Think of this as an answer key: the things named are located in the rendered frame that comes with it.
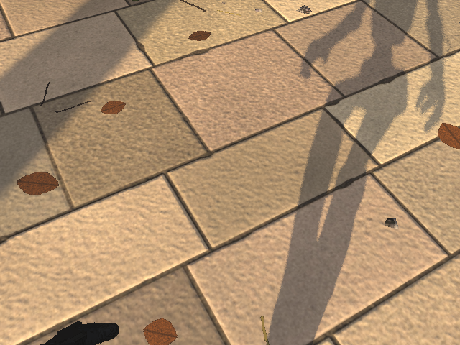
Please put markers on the robot left hand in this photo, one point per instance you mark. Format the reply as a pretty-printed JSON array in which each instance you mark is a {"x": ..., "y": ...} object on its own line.
[{"x": 84, "y": 334}]

